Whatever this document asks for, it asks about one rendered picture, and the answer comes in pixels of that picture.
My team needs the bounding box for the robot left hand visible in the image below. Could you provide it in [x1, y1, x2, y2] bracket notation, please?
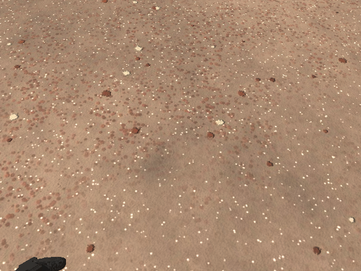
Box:
[15, 257, 66, 271]

